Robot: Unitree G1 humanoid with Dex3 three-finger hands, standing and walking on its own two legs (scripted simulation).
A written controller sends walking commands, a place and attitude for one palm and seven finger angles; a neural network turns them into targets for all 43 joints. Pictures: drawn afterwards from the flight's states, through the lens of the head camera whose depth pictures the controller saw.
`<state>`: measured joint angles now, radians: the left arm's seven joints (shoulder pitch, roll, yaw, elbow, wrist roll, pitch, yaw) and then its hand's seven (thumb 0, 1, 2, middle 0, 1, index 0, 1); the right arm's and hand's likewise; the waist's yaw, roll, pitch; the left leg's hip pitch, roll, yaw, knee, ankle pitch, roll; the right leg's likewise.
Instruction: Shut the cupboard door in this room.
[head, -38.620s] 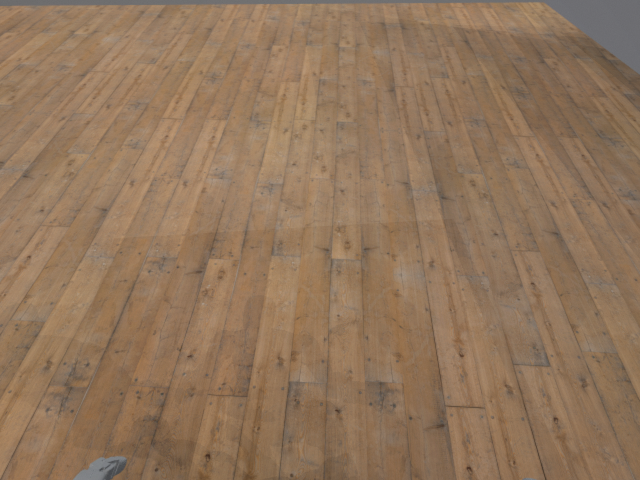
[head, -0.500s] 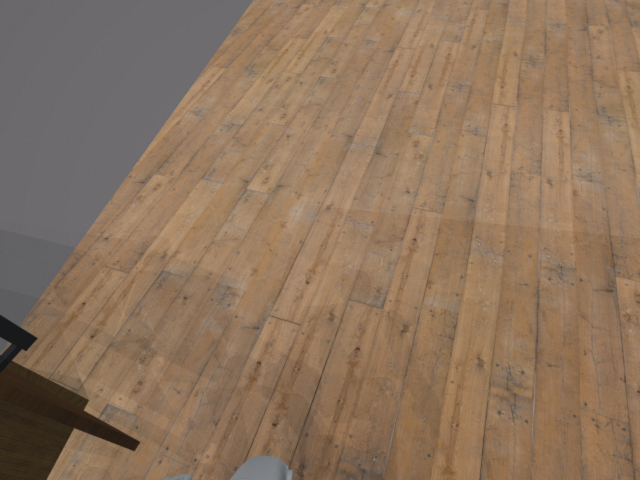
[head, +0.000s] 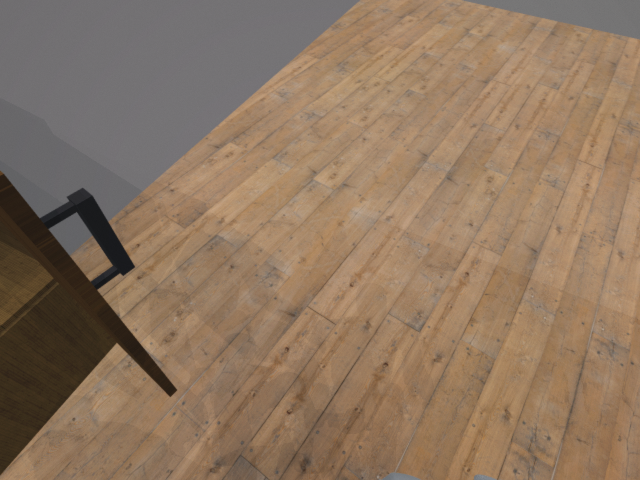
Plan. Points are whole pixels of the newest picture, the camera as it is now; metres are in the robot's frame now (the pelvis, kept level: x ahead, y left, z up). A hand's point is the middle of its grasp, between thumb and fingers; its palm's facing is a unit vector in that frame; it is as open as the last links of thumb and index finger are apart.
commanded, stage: turn or walk to find it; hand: left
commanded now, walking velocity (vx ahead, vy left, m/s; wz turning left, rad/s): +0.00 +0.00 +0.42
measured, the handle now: (90, 245) +0.36 +0.33 +0.07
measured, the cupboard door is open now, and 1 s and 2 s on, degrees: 78 78 78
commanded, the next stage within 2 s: stand and wait in 1.00 s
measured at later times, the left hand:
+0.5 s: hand out of the picture +0.00 +0.15 -0.16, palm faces +0.25 -0.93 -0.25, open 7.4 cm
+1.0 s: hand out of the picture -0.02 +0.17 -0.16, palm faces +0.44 -0.85 -0.28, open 7.4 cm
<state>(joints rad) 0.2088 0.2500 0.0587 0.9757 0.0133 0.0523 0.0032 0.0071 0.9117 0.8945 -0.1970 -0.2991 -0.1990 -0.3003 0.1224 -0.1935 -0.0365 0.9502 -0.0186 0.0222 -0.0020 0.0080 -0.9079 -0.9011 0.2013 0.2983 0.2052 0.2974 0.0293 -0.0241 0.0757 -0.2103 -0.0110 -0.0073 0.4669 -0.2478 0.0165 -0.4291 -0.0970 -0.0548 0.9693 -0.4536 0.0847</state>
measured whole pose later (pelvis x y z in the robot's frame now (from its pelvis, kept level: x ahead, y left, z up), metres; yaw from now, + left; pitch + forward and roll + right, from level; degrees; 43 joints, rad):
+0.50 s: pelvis -0.01 -0.05 +0.00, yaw +14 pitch +0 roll +3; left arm 0.22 0.18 0.04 0.94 0.03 0.00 0.01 0.00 0.91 0.89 -0.20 -0.30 -0.21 -0.30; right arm 0.18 -0.23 -0.07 1.01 -0.01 0.07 0.02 0.01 -0.91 -0.90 0.20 0.30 0.20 0.30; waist 0.01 -0.01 0.10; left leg -0.35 0.03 0.02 0.86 -0.47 -0.06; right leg -0.23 -0.13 -0.23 0.52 -0.28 -0.03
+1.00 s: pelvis -0.02 -0.05 -0.01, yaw +26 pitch +0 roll +1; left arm 0.17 0.21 0.04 0.94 0.01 0.01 0.01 0.00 0.91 0.89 -0.20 -0.30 -0.20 -0.30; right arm 0.18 -0.20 -0.06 0.96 -0.02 0.04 0.00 0.01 -0.91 -0.90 0.20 0.30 0.21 0.30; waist -0.01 0.03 0.07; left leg -0.28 -0.02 -0.08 0.57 -0.28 -0.02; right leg -0.28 -0.05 -0.09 0.58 -0.30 0.04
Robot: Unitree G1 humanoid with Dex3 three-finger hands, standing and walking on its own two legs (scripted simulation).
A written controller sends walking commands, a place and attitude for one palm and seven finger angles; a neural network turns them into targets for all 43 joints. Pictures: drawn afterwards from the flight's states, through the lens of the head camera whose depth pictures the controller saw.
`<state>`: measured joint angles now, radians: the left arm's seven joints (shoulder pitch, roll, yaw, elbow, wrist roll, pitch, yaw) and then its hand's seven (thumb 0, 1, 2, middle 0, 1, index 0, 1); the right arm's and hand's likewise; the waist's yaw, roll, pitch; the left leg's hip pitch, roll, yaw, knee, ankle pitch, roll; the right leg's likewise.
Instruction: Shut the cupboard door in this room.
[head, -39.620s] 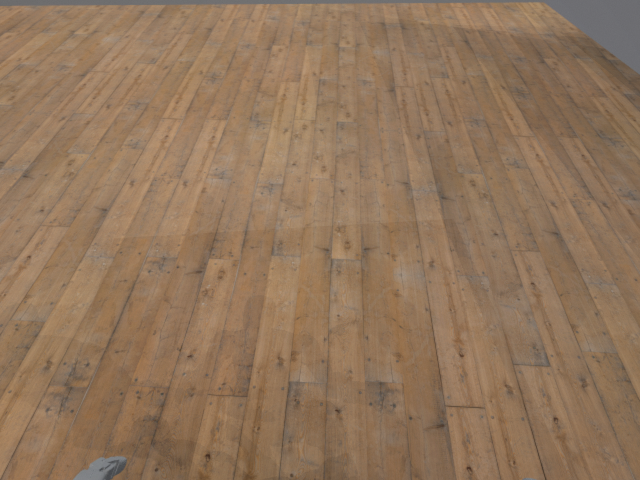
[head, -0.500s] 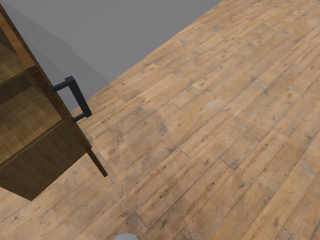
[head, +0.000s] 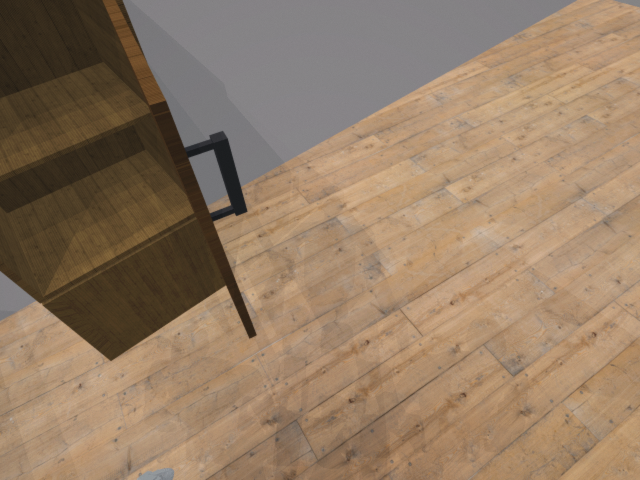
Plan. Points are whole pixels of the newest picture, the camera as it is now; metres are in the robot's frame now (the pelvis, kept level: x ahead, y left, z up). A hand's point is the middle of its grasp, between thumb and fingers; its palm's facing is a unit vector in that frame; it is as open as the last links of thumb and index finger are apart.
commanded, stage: stand and wait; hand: left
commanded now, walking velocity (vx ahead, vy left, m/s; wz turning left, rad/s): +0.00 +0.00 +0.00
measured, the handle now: (217, 181) +0.50 +0.18 +0.08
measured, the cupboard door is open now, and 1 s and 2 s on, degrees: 78 78 78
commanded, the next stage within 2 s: turn or walk to find it in 0.30 s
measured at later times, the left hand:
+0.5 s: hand out of the picture -0.04 +0.20 -0.17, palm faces +0.18 -0.96 -0.20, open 7.3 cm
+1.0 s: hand out of the picture +0.01 +0.19 -0.17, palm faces +0.22 -0.95 -0.21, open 7.3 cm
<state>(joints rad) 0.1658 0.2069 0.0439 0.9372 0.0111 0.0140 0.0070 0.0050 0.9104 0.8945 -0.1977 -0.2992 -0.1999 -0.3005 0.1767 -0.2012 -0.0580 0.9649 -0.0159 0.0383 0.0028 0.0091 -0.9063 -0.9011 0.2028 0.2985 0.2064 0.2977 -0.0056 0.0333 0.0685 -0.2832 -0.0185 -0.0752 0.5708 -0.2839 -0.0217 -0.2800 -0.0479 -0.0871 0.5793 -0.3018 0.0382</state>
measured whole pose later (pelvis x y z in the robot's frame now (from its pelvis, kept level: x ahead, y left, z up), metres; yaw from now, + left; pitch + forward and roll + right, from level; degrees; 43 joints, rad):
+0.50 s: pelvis +0.00 +0.01 +0.01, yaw +7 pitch -1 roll +0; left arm 0.27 0.21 0.03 1.09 0.01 0.04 0.02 0.01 0.91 0.89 -0.20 -0.30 -0.20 -0.30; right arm 0.18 -0.15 -0.03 1.07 -0.02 0.00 -0.03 0.01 -0.93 -0.90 0.20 0.30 0.20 0.30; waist 0.04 -0.05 0.06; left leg -0.15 -0.01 0.03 0.47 -0.31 0.02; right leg -0.29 -0.08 -0.11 0.72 -0.46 0.04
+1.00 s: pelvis -0.01 +0.00 +0.00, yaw +11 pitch +0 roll +0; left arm 0.19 0.18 0.03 1.06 0.01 0.02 0.02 0.01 0.91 0.89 -0.20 -0.30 -0.20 -0.30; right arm 0.26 -0.15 -0.03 1.11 -0.01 0.02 -0.02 0.01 -0.91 -0.90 0.20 0.30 0.20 0.30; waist 0.00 -0.01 0.06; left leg -0.21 -0.02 -0.05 0.53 -0.32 -0.01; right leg -0.24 -0.08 -0.14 0.56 -0.31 0.02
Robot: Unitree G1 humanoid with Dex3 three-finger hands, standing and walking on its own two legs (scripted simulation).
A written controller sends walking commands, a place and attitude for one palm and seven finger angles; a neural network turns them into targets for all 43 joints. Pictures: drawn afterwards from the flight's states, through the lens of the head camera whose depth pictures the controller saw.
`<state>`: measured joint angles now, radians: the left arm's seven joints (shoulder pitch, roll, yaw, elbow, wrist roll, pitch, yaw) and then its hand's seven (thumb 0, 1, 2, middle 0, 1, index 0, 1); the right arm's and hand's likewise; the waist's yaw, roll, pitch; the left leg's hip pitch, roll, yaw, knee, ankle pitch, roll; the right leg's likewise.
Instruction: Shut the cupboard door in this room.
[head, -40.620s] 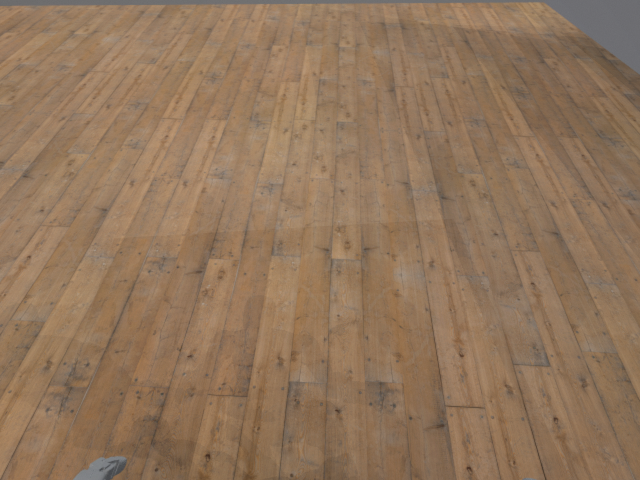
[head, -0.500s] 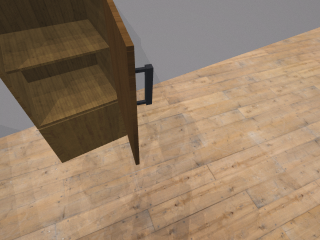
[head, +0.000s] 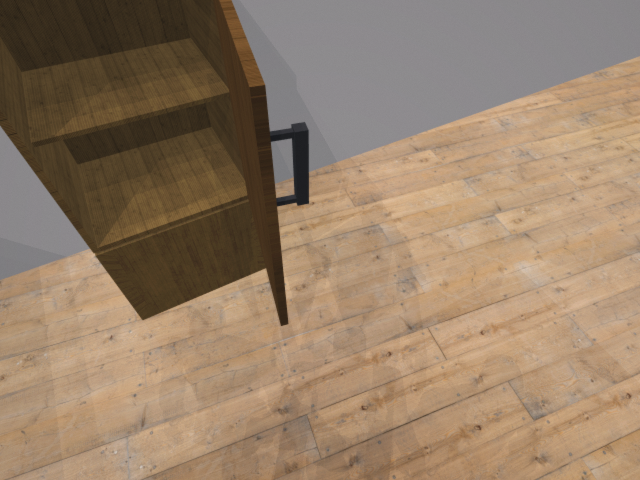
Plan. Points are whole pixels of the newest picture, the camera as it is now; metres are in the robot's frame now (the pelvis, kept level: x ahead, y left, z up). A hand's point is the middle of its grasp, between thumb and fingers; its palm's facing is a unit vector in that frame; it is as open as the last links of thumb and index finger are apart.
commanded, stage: turn or walk to find it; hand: left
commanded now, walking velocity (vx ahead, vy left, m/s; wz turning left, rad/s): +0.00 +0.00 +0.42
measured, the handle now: (288, 169) +0.53 +0.09 +0.07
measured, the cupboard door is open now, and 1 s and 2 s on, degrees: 78 78 78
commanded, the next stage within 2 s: stand and wait in 0.20 s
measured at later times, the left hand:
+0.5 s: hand out of the picture +0.01 +0.21 -0.17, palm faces +0.19 -0.96 -0.22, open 7.4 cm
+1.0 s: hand out of the picture -0.03 +0.20 -0.19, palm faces +0.37 -0.90 -0.23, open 7.3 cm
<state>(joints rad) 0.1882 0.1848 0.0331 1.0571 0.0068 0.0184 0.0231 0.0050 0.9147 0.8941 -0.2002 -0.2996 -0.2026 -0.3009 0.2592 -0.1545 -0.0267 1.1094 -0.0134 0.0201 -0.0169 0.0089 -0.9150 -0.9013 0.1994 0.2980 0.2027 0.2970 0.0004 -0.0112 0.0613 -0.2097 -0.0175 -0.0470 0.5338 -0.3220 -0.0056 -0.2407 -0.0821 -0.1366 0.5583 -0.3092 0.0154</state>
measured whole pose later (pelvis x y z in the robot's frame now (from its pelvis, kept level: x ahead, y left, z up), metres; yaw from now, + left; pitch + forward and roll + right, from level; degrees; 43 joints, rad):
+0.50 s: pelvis +0.00 +0.01 +0.01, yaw +9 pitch +1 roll +1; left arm 0.21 0.21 0.04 1.04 0.01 0.03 0.01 0.01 0.91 0.89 -0.20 -0.30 -0.20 -0.30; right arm 0.17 -0.17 -0.03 1.02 -0.02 -0.01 -0.02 0.01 -0.91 -0.90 0.20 0.30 0.20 0.30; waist 0.01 -0.02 0.05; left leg -0.22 0.00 0.05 0.45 -0.26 0.02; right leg -0.37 -0.08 -0.06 0.87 -0.47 0.05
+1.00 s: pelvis +0.03 +0.01 -0.01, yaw +19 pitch +1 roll +1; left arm 0.26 0.22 0.05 1.02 0.01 0.02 0.02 0.00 0.91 0.89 -0.20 -0.30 -0.20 -0.30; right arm 0.13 -0.20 -0.05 1.00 -0.01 0.02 0.01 0.01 -0.91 -0.90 0.20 0.30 0.20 0.30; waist 0.02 -0.05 0.11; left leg -0.27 0.00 0.08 0.59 -0.31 0.01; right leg -0.25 -0.14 -0.17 0.74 -0.48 0.04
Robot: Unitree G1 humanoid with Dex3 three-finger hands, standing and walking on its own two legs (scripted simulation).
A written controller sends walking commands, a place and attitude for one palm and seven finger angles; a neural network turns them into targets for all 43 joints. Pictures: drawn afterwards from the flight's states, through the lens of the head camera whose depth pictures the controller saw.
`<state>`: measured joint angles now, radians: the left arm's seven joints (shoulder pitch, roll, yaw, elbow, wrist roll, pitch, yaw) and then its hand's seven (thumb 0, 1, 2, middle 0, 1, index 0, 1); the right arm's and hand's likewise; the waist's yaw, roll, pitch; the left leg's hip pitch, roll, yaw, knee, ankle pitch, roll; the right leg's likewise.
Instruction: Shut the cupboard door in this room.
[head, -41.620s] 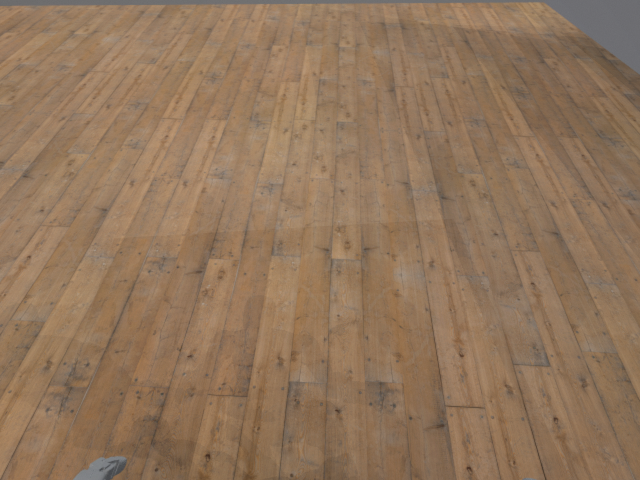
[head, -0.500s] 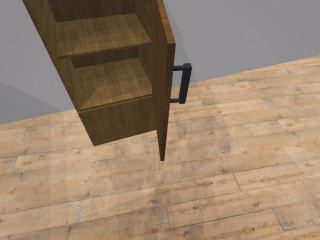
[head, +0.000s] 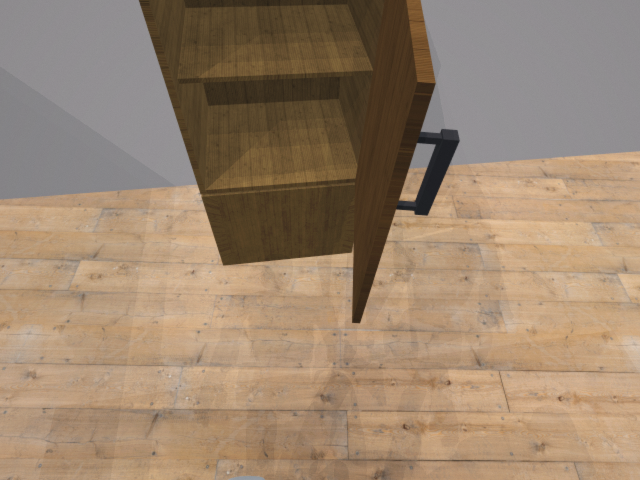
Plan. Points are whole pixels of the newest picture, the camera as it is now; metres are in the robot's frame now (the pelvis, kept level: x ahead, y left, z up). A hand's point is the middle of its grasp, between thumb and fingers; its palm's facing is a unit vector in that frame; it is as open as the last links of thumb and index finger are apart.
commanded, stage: turn or walk to find it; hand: left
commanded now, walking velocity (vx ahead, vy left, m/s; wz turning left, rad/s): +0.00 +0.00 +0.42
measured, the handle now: (419, 175) +0.50 -0.10 +0.08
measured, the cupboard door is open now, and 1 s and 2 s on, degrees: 78 78 78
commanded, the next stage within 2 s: stand and wait in 0.30 s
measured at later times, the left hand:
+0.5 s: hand out of the picture +0.06 +0.15 -0.13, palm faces +0.19 -0.94 -0.28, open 7.4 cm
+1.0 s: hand out of the picture -0.01 +0.14 -0.16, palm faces +0.32 -0.92 -0.25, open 7.4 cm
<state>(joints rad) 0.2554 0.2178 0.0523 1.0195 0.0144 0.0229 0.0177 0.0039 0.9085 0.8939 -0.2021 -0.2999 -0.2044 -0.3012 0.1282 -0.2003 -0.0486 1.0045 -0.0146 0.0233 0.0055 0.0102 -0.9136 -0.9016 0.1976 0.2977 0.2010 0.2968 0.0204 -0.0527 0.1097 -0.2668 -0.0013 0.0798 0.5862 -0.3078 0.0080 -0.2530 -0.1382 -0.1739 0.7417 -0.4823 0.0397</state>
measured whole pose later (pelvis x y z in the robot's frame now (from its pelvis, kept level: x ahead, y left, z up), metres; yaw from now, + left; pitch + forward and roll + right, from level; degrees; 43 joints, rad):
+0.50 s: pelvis +0.03 -0.05 +0.02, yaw +11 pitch +0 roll +3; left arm 0.20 0.16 0.02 0.95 0.02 -0.01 0.02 0.00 0.91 0.89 -0.20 -0.30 -0.20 -0.30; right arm 0.17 -0.24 -0.07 1.00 -0.01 0.06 0.00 0.01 -0.91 -0.90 0.20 0.30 0.20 0.30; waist 0.00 0.04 0.08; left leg -0.40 -0.02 -0.03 1.04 -0.45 -0.04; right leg -0.23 -0.08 -0.13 0.52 -0.29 -0.04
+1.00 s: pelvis +0.03 -0.05 +0.01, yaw +16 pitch +0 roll +2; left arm 0.25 0.19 0.02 1.08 0.01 0.00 0.02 0.00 0.91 0.89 -0.20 -0.30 -0.20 -0.30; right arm 0.17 -0.17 -0.03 1.07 -0.01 0.01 -0.02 0.01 -0.92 -0.90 0.20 0.30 0.21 0.30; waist 0.03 0.00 0.05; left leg -0.19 -0.01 -0.02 0.50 -0.30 -0.03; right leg -0.23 -0.06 -0.08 0.55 -0.30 0.03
